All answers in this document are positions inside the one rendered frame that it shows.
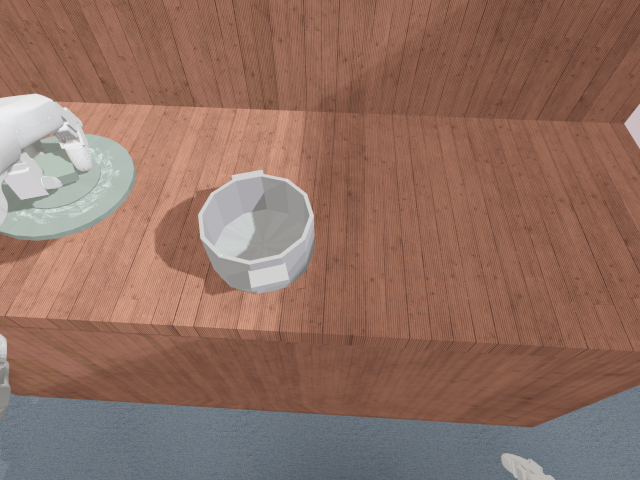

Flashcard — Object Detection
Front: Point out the left robot forearm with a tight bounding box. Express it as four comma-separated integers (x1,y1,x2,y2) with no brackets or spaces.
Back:
0,121,21,226

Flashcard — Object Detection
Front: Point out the pot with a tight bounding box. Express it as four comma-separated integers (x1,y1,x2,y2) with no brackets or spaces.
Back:
198,170,315,294

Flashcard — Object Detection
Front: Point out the table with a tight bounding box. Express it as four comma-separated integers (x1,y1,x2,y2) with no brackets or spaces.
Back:
0,0,640,427

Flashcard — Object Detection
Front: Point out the left robot hand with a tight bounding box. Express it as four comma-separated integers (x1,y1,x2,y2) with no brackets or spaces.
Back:
0,94,93,200

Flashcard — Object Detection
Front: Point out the lid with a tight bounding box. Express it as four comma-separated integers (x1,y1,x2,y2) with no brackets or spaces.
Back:
0,134,136,241

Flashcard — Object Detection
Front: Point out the knob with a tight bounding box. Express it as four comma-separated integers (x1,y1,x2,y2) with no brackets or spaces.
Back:
32,149,80,185

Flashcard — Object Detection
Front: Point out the right robot hand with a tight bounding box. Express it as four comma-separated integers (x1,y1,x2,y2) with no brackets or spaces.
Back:
501,453,555,480

